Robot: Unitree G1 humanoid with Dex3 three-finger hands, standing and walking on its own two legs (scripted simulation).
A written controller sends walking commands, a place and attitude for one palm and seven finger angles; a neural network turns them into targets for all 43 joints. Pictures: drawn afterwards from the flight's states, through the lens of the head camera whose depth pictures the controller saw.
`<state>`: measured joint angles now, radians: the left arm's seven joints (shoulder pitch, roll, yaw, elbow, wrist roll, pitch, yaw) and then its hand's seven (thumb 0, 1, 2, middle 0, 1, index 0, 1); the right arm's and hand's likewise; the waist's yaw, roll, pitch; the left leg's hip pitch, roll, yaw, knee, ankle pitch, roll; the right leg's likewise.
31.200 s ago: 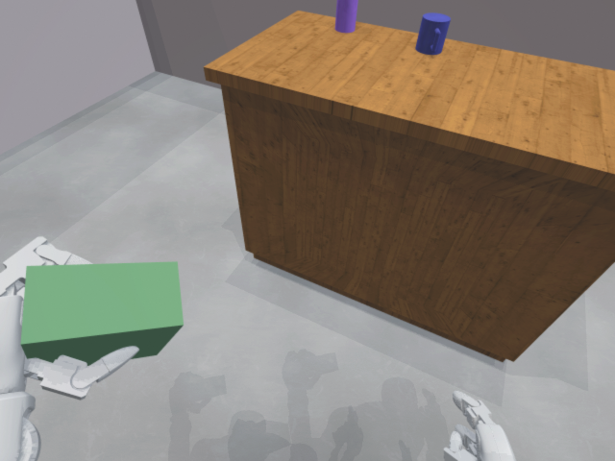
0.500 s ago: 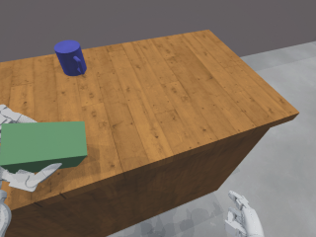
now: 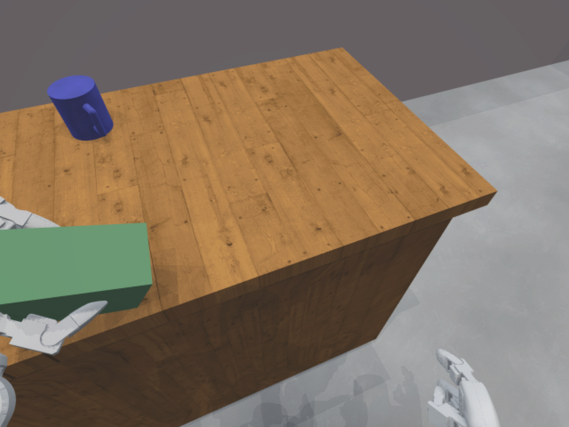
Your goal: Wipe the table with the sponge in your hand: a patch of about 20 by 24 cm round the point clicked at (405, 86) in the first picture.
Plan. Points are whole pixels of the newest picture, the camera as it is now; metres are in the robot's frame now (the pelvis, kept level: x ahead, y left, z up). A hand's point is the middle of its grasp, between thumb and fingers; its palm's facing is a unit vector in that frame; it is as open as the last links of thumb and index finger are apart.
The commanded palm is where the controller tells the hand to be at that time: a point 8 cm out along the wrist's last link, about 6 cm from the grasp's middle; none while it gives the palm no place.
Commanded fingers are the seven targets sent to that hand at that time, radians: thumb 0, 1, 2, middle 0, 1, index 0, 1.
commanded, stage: come to a stop and stand still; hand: left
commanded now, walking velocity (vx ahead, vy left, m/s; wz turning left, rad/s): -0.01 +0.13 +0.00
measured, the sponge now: (101, 274) +0.24 +0.22 +0.15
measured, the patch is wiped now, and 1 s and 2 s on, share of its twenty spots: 0.05 0.05 0.05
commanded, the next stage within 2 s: look again from close up in 0.86 s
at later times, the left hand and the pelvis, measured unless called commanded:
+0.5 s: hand out of the picture +0.22 +0.31 +0.18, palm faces +0.38 -0.85 -0.35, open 10.1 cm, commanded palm +0.16 +0.35 +0.18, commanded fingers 0.00 0.10 1.30 -1.20 -1.60 -1.20 -1.60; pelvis +0.00 +0.07 +0.00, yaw -1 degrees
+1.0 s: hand out of the picture +0.22 +0.34 +0.18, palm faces +0.41 -0.85 -0.33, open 10.1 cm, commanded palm +0.15 +0.37 +0.18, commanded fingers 0.00 0.10 1.30 -1.20 -1.60 -1.20 -1.60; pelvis -0.01 +0.09 +0.01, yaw +0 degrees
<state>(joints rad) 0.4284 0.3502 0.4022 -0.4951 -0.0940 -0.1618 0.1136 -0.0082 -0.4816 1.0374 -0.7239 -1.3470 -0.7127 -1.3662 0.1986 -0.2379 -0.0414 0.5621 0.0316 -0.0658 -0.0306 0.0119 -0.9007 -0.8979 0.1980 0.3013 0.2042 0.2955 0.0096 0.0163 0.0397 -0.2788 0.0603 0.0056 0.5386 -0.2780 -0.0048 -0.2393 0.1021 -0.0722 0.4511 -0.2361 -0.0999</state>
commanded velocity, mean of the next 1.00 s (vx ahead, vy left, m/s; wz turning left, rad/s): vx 0.00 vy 0.01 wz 0.00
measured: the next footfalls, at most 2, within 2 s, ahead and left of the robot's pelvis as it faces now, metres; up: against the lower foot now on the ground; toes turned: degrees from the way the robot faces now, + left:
none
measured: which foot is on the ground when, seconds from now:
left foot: down 0.00-1.00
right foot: down 0.00-1.00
